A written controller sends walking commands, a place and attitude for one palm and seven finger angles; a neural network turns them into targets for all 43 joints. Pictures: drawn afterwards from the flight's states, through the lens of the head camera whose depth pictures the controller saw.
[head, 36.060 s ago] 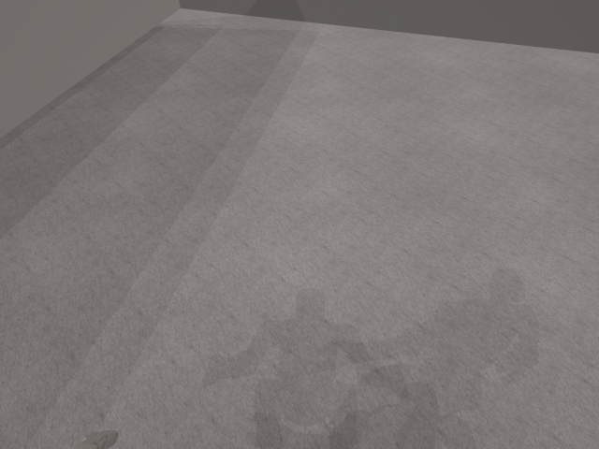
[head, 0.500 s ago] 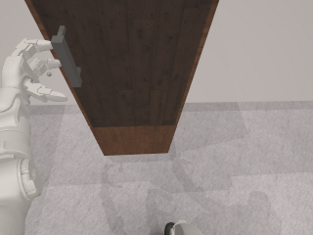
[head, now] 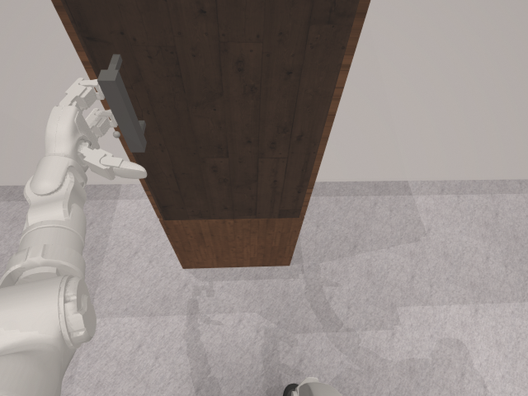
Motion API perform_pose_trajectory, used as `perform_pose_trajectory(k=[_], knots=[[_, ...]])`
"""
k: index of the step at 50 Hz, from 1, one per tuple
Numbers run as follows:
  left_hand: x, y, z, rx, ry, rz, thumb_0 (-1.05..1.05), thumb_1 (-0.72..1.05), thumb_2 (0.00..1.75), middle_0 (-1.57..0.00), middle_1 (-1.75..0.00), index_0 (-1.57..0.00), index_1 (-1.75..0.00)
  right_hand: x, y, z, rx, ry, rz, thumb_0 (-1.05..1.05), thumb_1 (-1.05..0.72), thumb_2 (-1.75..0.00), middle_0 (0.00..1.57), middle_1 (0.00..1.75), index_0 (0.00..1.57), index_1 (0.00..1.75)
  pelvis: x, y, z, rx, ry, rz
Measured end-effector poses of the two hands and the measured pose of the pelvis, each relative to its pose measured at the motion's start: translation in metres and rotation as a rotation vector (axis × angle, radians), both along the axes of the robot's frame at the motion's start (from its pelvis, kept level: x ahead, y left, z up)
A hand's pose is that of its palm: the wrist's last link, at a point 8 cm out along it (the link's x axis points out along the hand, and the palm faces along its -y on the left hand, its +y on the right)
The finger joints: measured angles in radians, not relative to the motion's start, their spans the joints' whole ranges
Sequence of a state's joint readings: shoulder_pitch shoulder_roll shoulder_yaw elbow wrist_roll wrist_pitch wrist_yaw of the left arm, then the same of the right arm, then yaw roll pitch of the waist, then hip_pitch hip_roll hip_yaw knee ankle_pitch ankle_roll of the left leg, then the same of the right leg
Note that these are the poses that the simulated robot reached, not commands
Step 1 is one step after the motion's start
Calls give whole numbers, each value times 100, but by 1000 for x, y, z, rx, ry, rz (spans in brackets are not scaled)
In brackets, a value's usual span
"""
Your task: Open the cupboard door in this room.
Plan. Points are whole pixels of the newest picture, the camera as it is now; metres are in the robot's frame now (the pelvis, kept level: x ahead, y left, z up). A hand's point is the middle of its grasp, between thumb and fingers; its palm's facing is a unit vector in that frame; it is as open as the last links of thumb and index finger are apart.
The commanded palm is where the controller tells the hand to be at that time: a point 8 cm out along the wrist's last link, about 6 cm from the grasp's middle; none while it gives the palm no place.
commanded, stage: slide the fingers in behind the handle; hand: left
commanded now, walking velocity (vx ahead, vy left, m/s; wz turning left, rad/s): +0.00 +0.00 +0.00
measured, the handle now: (127, 106) +0.53 +0.20 +0.11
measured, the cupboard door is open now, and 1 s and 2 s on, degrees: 0 0 11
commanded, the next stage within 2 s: close the thumb around the handle in 0.68 s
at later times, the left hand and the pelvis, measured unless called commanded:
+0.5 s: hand (135, 130) +0.48 +0.17 +0.11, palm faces +0.00 -1.00 -0.01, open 14.0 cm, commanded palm +0.45 +0.23 +0.11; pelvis -0.01 -0.01 +0.00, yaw -1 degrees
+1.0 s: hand (128, 133) +0.47 +0.18 +0.11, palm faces +0.01 -1.00 -0.01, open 12.8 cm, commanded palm +0.44 +0.22 +0.11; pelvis -0.01 +0.00 +0.00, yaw +0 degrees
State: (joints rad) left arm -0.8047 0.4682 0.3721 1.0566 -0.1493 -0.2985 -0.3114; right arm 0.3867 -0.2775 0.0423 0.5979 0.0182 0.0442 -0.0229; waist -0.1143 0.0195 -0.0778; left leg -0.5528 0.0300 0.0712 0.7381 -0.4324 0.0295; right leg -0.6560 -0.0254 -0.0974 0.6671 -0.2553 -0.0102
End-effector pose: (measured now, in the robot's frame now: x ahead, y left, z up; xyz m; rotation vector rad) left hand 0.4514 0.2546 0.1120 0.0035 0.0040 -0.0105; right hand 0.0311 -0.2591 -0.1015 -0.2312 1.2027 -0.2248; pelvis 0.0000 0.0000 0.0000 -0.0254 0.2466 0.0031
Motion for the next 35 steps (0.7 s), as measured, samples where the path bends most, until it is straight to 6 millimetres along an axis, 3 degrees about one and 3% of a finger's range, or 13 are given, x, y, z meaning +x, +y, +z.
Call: perform_pose_trajectory(k=[21, 35], knots=[[10, -26, -1, 2, -4, 3, -1, -50, 30, -30, -120, -30, -120, -29, -7, -3, 3, 38, -36, 1, -90, -90, 20, 30, 20, 30, -6, -6, -1, 11, 10, -14], [-1, -16, 2, 8, -9, 14, -1, -50, 30, -30, -120, -30, -120, -18, -10, -2, -2, 2, -18, 1, -90, -90, 20, 30, 21, 30, -9, -8, 0, 12, -3, -9]])
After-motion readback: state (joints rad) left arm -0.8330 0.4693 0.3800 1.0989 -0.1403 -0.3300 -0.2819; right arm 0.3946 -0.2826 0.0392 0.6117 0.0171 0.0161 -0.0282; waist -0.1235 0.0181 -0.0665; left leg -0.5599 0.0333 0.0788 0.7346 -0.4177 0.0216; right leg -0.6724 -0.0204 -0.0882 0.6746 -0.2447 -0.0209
